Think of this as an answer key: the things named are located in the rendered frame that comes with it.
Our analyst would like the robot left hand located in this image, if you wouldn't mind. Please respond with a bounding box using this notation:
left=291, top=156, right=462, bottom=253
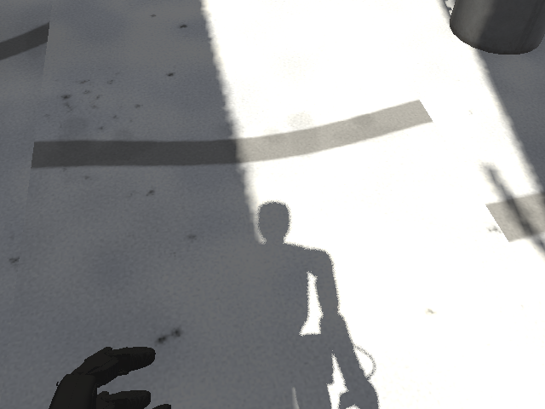
left=49, top=347, right=171, bottom=409

